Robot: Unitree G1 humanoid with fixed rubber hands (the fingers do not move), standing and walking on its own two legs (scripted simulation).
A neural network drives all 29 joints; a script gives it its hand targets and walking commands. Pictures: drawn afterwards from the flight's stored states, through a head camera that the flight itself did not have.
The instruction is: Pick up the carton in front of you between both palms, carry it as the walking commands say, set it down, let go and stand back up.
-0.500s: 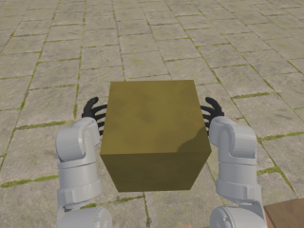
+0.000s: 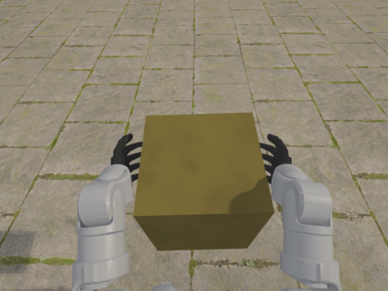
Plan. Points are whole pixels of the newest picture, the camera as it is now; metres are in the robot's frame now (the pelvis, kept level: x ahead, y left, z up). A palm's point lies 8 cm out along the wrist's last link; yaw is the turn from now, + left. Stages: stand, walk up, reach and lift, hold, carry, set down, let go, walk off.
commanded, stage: carry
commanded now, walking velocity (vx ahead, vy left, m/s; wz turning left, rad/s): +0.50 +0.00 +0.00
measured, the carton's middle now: (200, 187) +0.34 +0.02 +0.03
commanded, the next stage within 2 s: none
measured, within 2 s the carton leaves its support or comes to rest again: neither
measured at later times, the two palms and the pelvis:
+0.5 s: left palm (156, 85) +0.62 +0.16 +0.09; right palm (266, 92) +0.60 -0.14 +0.09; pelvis +0.32 +0.03 +0.00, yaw -2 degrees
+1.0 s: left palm (170, 38) +0.88 +0.15 +0.10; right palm (257, 40) +0.88 -0.15 +0.09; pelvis +0.65 +0.00 -0.01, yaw +0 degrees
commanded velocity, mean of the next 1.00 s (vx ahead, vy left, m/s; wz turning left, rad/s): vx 0.50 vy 0.00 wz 0.00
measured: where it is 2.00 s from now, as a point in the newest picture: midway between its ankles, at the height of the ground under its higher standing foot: (207, 131)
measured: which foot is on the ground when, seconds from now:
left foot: up 0.00-0.16, down 0.18-0.64, up 0.66-1.00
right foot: down 0.00-0.20, up 0.22-0.60, down 0.62-1.00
